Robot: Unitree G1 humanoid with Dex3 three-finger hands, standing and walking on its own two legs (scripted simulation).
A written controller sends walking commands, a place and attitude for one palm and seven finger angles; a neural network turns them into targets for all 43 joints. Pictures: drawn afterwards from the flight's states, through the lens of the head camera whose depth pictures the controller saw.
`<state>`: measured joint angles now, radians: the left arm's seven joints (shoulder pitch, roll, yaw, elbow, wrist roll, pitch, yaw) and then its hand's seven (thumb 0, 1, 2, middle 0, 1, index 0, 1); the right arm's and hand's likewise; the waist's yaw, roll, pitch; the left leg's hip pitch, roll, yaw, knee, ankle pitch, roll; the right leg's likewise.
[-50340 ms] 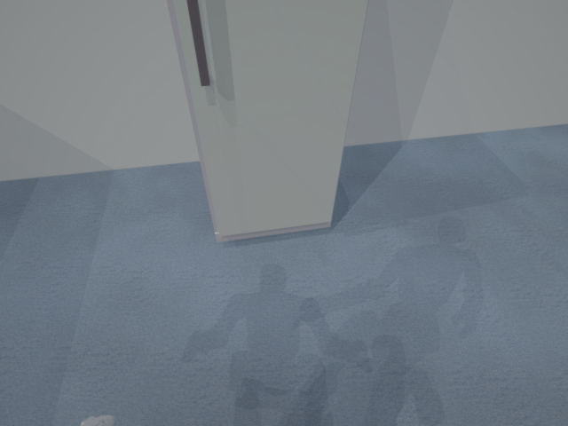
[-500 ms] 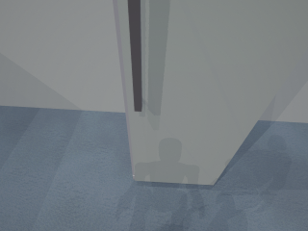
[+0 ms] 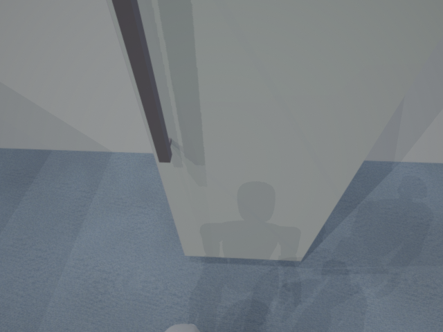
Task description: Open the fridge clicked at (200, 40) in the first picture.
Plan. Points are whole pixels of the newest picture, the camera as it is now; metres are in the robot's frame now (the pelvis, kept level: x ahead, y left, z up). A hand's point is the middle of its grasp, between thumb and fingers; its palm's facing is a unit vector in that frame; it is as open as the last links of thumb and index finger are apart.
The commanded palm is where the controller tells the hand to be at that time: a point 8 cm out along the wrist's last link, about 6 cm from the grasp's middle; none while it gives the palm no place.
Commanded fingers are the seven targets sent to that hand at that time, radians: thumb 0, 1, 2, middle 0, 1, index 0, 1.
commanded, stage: come to a stop and stand still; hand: left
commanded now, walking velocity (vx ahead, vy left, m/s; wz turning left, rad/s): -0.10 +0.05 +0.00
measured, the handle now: (141, 46) +0.46 +0.17 +0.27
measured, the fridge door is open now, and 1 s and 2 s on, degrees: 0 0 0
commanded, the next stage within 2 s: look again from close up in 1.76 s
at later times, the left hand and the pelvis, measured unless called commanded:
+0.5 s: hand out of the picture -0.01 +0.23 -0.17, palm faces +0.00 -0.97 -0.23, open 7.3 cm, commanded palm none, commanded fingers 0.00 0.90 0.90 -0.20 -0.30 -0.20 -0.30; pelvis -0.02 +0.04 +0.00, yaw -1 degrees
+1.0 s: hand out of the picture -0.03 +0.24 -0.18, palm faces +0.01 -0.98 -0.22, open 7.3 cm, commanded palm none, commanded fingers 0.00 0.90 0.90 -0.20 -0.30 -0.20 -0.30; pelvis -0.03 +0.06 +0.00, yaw +0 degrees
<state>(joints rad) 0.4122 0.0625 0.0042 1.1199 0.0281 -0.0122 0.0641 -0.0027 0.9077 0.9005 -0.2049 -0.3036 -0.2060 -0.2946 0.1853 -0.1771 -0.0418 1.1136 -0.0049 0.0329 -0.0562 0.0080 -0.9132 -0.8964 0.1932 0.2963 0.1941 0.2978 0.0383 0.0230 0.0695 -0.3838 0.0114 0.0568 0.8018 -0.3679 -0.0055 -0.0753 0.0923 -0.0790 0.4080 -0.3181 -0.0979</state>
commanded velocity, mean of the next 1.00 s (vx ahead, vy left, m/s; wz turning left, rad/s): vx -0.01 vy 0.00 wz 0.00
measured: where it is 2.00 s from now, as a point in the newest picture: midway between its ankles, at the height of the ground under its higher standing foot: outside the picture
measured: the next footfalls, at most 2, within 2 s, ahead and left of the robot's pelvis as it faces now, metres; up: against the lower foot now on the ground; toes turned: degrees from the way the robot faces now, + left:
left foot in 0.20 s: +0.08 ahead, +0.12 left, +0.00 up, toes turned +2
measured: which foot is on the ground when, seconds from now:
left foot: up 0.00-0.18, down 0.20-1.00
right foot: down 0.00-1.00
